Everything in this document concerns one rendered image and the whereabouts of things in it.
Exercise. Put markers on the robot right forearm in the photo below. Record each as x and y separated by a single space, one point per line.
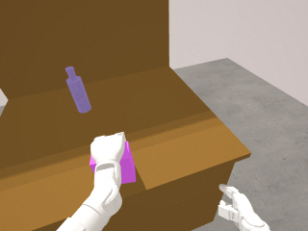
249 221

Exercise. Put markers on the sponge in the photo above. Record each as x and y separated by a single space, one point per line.
127 165

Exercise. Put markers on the robot left forearm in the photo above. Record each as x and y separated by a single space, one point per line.
104 201

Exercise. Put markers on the right robot hand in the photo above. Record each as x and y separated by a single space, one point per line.
240 204

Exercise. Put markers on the left robot hand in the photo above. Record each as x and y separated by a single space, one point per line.
108 148

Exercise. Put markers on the table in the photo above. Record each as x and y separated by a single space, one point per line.
120 48

